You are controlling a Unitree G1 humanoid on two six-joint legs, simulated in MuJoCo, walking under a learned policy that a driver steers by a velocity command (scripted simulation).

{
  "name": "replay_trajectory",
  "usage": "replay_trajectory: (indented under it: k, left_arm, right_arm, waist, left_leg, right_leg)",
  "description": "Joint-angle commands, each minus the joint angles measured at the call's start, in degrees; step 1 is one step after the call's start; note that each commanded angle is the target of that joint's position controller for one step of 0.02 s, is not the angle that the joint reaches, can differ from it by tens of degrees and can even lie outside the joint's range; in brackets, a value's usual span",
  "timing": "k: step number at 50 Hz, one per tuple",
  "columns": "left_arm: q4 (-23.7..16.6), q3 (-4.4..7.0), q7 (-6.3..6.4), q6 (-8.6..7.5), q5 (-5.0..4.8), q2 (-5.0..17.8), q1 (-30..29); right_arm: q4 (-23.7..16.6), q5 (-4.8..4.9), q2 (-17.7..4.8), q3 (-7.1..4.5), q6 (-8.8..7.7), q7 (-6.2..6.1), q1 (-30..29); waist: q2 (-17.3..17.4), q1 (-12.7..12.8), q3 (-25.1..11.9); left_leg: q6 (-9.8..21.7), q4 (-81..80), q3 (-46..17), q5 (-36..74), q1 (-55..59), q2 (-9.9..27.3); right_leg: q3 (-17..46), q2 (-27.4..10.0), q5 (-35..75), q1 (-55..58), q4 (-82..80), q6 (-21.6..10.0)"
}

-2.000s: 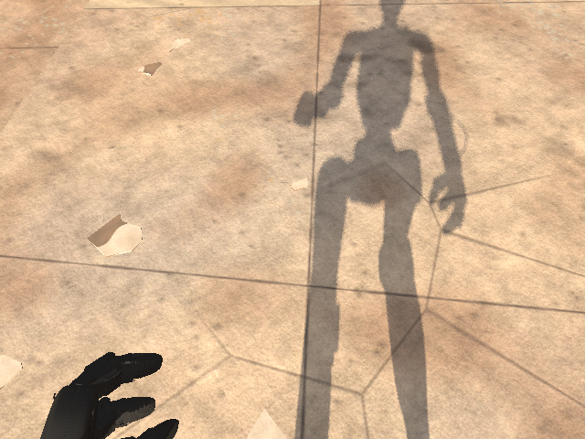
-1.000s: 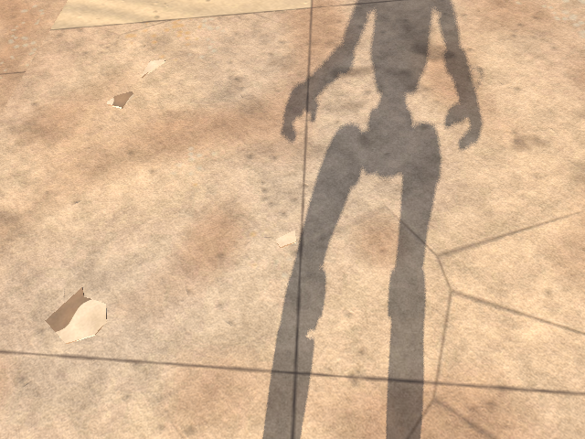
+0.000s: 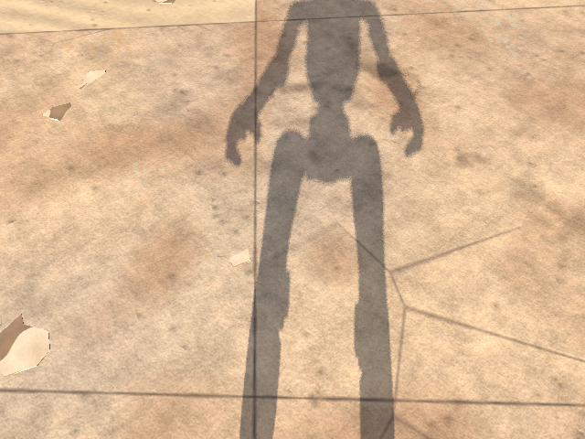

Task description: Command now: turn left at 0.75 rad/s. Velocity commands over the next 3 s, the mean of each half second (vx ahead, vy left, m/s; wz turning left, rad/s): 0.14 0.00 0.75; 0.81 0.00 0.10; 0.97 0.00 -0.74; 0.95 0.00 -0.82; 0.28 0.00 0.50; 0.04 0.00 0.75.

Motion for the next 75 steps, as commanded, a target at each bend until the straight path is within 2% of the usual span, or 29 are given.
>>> replay_trajectory:
  k: [1, 2, 3, 4, 6, 12, 16, 18, 22, 27, 29, 30, 31, 33, 37, 46, 49, 51, 52, 53, 54, 56, 58, 62, 68, 70, 73, 74, 75]
  left_arm:
    - [-3.6, 1.68, -0.75, -1.21, 0.42, 5.3, 0.2]
    - [-8.3, 0.02, -0.69, -1.58, 2.99, 1.3, -4.0]
    - [-8.1, 0.57, -0.45, -1.99, 2.08, 4.4, -6.3]
    - [-7.8, 0.83, -0.28, -2.21, 0.97, 5.8, -7.5]
    - [-6.0, 1.46, 0.55, -2.14, 1.8, 7.1, -6.5]
    - [-4.3, 0.55, -0.48, -2.19, 1.29, 4.0, -6.8]
    - [-3.4, 0.57, -0.85, -2.51, 0.76, 4.6, -7.5]
    - [-3.3, 0.51, -1.86, -3.43, 0.09, 5.1, -8.2]
    - [-3.8, 0.13, -3.18, -6.69, 0.13, 4.8, -10.4]
    - [-1.8, 0.46, -3.46, -9.27, -0.78, 4.6, -3.5]
    - [1.0, 1.37, -2.87, -9.86, -0.25, 7.4, 9.8]
    - [1.8, 2.31, -3.22, -9.8, 1.19, 12.4, 15.3]
    - [2.8, 2.57, -3.87, -9.62, 0.67, 11.9, 15.9]
    - [2.1, 0.92, -3.42, -9.01, 0.65, 7.7, 16.3]
    - [3.1, -1.42, -3.22, -8.19, 0.65, 4.3, 16.4]
    - [8.6, -3.24, -2.03, -7.0, -1.0, 5.4, 22.0]
    - [9.9, -2.47, -1.66, -6.14, -0.3, 9.0, 22.0]
    - [9.3, -2.29, -1.72, -5.57, 1.61, 10.4, 18.7]
    - [6.6, -3.84, -1.57, -6.32, 3.96, 4.2, 19.5]
    - [5.2, -5.63, -1.97, -7.68, -0.85, -3.2, 27.4]
    - [4.4, -3.55, -1.86, -8.11, -4.1, 4.0, 19.5]
    - [1.8, -3.2, -1.69, -7.44, -3.26, 3.8, 9.3]
    - [1.8, -2.81, -2.51, -5.36, -2.13, 1.2, 10.3]
    - [-0.7, -2.98, -2.96, -1.57, -1.69, -1.3, 7.0]
    - [-4.5, -2.91, -5.71, -2.76, -0.88, 2.0, -3.5]
    - [-5.5, -2.0, -6.42, -3.09, -1.27, 4.3, -4.4]
    - [-2.5, 1.91, -5.85, -1.6, -2.56, 12.1, 14.2]
    - [1.2, 4.33, -4.94, -0.87, -2.46, 16.2, 26.8]
    - [3.1, 3.91, -4.51, -0.54, -2.8, 17.7, 24.6]
  right_arm:
    - [-3.1, -0.28, -10.5, -4.18, -0.29, -1.22, 7.9]
    - [-5.6, -1.99, -18.4, -5.03, -1.68, -1.36, 8.0]
    - [-5.8, -3.53, -15.2, -4.01, -3.3, -0.54, 8.9]
    - [-5.6, -3.08, -13.4, -3.24, -4.28, -0.72, 6.4]
    - [-6.1, -0.31, -10.4, -2.3, -3.72, -2.08, 0.3]
    - [-6.9, -0.45, -10.4, -2.08, -2.0, -4.65, 0.3]
    - [-7.1, -0.35, -10.3, -2.08, -1.34, -5.15, 0.5]
    - [-6.7, -0.27, -9.9, -1.61, -1.9, -4.65, 1.8]
    - [-4.8, -0.7, -8.5, -0.4, -3.68, -3.48, 4.6]
    - [-5.0, -0.37, -6.8, 0.89, -4.67, -2.19, 2.5]
    - [-6.4, -0.58, -1.6, 2.66, -5.39, -1.97, -0.2]
    - [-8.6, 0.66, 0.9, 3.52, -6.69, -1.93, 0.1]
    - [-9.2, 1.83, -3.6, 2.56, -7.66, -2.23, -2.5]
    - [-7.9, 0.67, -4.4, 2.33, -8.56, -1.89, -3.1]
    - [-8.1, -0.41, -1.2, 2.98, -8.89, -0.69, -5.6]
    - [-11.7, 0.14, 1.3, 4.06, -10.84, 2.14, -20.0]
    - [-11.1, 0.26, -3.6, 1.97, -10.86, 1.63, -14.6]
    - [-6.5, 1.27, -8.4, -0.67, -9.37, -0.57, 7.3]
    - [-3.7, 0.41, -13.6, -1.97, -8.29, -2.01, 20.2]
    - [-2.3, -1.59, -14.6, -1.64, -9.05, -0.74, 20.3]
    - [-2.1, -1.97, -8.7, -0.69, -8.98, -0.91, 17.5]
    - [0.5, -2.12, -5.3, 0.21, -9.35, -1.22, 12.2]
    - [2.3, -3.43, -1.5, 0.89, -10.05, -1.12, 6.9]
    - [4.3, -1.69, -0.4, 0.69, -10.68, -1.07, -0.2]
    - [5.3, -1.69, -8.0, -1.0, -10.69, -2.2, 1.5]
    - [5.5, -1.49, -11.9, -1.79, -9.73, -2.16, 2.6]
    - [4.1, -0.5, -16.0, -2.82, -7.1, -2.12, 0.7]
    - [3.6, -0.42, -13.9, -2.08, -7.35, -2.15, -1.1]
    - [3.3, -2.34, -1.6, 1.39, -8.87, -1.53, 1.6]
  waist:
    - [9.2, -3.3, -7.4]
    - [23.9, -2.0, -9.6]
    - [14.7, -5.1, -14.8]
    - [10.7, -3.5, -10.8]
    - [5.3, -0.4, -7.0]
    - [6.6, 0.1, -8.7]
    - [8.5, -0.5, -9.3]
    - [11.9, -2.2, -8.1]
    - [12.2, -4.4, -4.7]
    - [9.4, -0.1, -1.4]
    - [1.7, 5.6, -4.7]
    - [-10.5, 5.6, -5.7]
    - [-9.4, 6.3, 0.3]
    - [-3.9, 5.9, 1.6]
    - [-4.9, 4.0, 4.2]
    - [-4.6, 6.1, 7.8]
    - [-8.7, 0.6, 1.2]
    - [-10.0, -12.6, -11.5]
    - [1.0, -14.7, -23.8]
    - [25.3, -8.0, -38.6]
    - [20.2, -9.7, -27.4]
    - [6.5, -7.4, -9.6]
    - [8.1, -1.9, -4.4]
    - [7.0, 2.3, 5.2]
    - [-0.9, 0.8, 8.7]
    - [1.0, 1.6, 6.3]
    - [8.0, 12.5, -6.0]
    - [4.9, 18.4, -10.9]
    - [-15.2, 11.0, -3.6]
  left_leg:
    - [6.7, -15.6, -11.8, 26.2, 21.1, 2.0]
    - [19.6, -19.9, -41.3, 41.8, 26.0, 17.4]
    - [23.1, -22.9, -43.5, 33.5, 25.5, 20.5]
    - [20.5, -22.8, -38.6, 27.7, 22.5, 17.7]
    - [13.9, -22.1, -30.5, 21.5, 17.4, 11.7]
    - [11.6, -21.3, -28.6, 22.2, 15.7, 6.0]
    - [10.7, -22.2, -32.2, 5.6, 15.7, 4.7]
    - [11.5, -25.4, -34.9, -11.7, 14.2, 5.1]
    - [12.8, -26.4, -36.5, -14.2, 12.8, 6.4]
    - [11.4, -23.4, -34.9, -14.5, 4.5, 3.9]
    - [6.9, -5.3, -26.9, -13.4, -8.5, -1.9]
    - [3.7, 11.5, -16.5, -10.0, -21.6, -7.9]
    - [3.0, 20.7, -14.3, -9.1, -33.2, -4.4]
    - [3.0, 27.8, -13.1, -0.8, -36.1, -1.4]
    - [1.8, 24.2, -8.6, 8.7, -33.5, 2.7]
    - [0.2, -4.9, -2.2, 24.5, -14.9, 0.2]
    - [1.9, -8.3, -2.1, 17.7, -0.9, -3.7]
    - [4.3, -6.0, -3.8, 13.0, 30.1, -1.6]
    - [5.6, -2.3, -20.3, 1.3, 50.8, 13.4]
    - [13.3, -18.4, -50.3, -26.4, 60.3, 24.0]
    - [10.3, -26.6, -50.5, -30.0, 52.0, 21.8]
    - [8.5, -25.8, -32.1, -9.8, 34.1, 19.1]
    - [8.7, -28.3, -20.7, -0.4, 20.5, 15.8]
    - [7.2, -34.4, -4.8, 11.1, 10.3, 15.0]
    - [5.1, -38.2, 10.5, 20.5, 15.1, 11.3]
    - [4.4, -32.9, 12.0, 45.6, 22.8, 12.1]
    - [4.1, -3.8, 11.2, 79.8, 25.0, 13.5]
    - [2.5, 16.0, 10.0, 70.2, 13.6, 10.6]
    - [-0.3, 42.8, 6.5, -6.6, -4.4, -1.8]
  right_leg:
    - [-2.1, -2.7, 11.2, -13.5, 19.5, -2.6]
    - [3.8, 7.9, -19.1, -30.9, 35.3, 1.3]
    - [13.3, 7.4, -19.1, -31.7, 42.4, 0.5]
    - [14.2, 6.5, -14.0, -32.2, 42.7, -0.8]
    - [14.7, 4.2, -3.7, -30.7, 35.6, -1.3]
    - [14.6, 9.2, 5.6, -25.3, 24.2, 1.2]
    - [15.6, 9.7, 7.9, -23.8, 15.8, 1.5]
    - [14.4, 8.7, 8.7, -22.2, 11.4, 1.0]
    - [12.5, 7.2, 7.5, -17.0, 4.1, -0.9]
    - [8.3, 7.1, 10.3, -0.2, -8.6, -4.9]
    - [19.1, -2.0, 2.0, 17.5, -12.0, -8.7]
    - [40.5, -12.1, -16.3, 25.2, -19.0, -16.2]
    - [50.1, -17.1, -25.9, 23.0, -21.7, -19.9]
    - [41.5, -12.9, -20.3, 22.1, -20.9, -17.4]
    - [29.3, -7.0, -8.2, 13.8, -24.9, -15.0]
    - [15.7, -5.8, 21.5, 8.2, -30.9, -14.1]
    - [15.5, -8.1, 54.5, 14.0, -19.9, -12.3]
    - [14.0, -5.4, 61.9, 1.1, 5.8, -9.5]
    - [14.2, -0.2, 30.4, -13.5, 27.1, -8.4]
    - [18.1, 6.8, -3.6, -24.6, 44.5, -7.5]
    - [17.8, 3.8, -1.3, -31.4, 49.3, -7.7]
    - [13.8, -0.8, 4.6, -34.1, 48.7, -7.4]
    - [14.1, -4.2, 7.4, -27.2, 45.4, -7.1]
    - [12.9, -6.3, 8.7, -29.9, 41.3, -5.9]
    - [4.6, -2.7, 28.8, -25.1, 17.2, -8.2]
    - [-0.4, 1.6, 27.3, -20.9, 12.9, -10.1]
    - [-4.3, 9.2, 13.5, 1.8, 14.9, -14.0]
    - [0.0, 10.1, 14.5, 21.3, 10.4, -16.4]
    - [13.4, 5.5, 14.8, 24.7, 7.4, -19.2]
